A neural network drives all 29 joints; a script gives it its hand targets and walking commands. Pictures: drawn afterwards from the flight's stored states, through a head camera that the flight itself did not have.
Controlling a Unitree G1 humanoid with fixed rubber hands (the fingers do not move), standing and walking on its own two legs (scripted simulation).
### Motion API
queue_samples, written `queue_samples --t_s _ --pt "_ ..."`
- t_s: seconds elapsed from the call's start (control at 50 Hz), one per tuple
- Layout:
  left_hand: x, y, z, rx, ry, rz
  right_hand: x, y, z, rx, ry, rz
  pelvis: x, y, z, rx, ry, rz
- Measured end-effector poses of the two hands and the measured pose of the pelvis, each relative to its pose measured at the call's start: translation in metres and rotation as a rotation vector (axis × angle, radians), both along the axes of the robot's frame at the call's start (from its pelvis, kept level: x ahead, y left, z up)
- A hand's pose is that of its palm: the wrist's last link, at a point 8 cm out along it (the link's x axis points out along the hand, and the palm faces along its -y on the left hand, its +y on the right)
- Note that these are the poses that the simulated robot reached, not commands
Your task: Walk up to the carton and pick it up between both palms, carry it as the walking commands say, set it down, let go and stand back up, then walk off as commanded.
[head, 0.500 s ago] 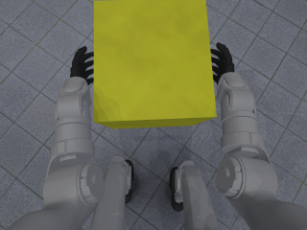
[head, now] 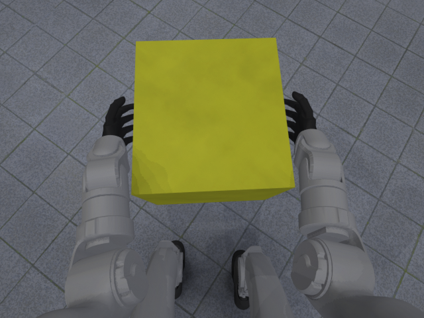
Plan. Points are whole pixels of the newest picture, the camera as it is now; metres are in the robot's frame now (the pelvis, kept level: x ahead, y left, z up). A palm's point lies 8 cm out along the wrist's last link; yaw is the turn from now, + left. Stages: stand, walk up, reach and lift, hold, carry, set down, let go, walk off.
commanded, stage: reach and lift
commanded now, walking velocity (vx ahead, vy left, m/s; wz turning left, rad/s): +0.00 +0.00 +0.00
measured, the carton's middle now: (209, 131) +0.48 +0.02 -0.12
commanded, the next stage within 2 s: none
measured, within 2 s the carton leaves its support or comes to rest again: neither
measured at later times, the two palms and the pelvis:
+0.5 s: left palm (98, 137) +0.40 +0.19 +0.03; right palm (322, 129) +0.43 -0.16 +0.03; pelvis +0.02 +0.00 +0.06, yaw +0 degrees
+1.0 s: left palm (76, 136) +0.38 +0.19 +0.10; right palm (352, 125) +0.40 -0.16 +0.10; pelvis +0.05 +0.00 +0.11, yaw +0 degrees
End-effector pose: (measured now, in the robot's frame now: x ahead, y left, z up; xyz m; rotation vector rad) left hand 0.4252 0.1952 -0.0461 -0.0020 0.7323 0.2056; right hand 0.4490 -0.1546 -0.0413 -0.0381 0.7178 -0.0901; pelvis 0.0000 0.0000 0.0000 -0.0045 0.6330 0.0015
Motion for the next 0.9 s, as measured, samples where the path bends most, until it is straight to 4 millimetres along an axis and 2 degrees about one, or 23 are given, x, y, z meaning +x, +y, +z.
queue_samples --t_s 0.48,0.9 --pt "-0.023 -0.001 0.069 -0.004 0.0 0.008 -0.022 -0.001 0.07 0.0 -0.007 0.0 0.021 0.002 0.061 0.004 -0.146 -0.001" --pt "-0.044 -0.003 0.127 -0.01 -0.031 0.012 -0.042 -0.003 0.13 -0.006 -0.038 0.012 0.042 0.004 0.098 0.002 -0.327 0.002"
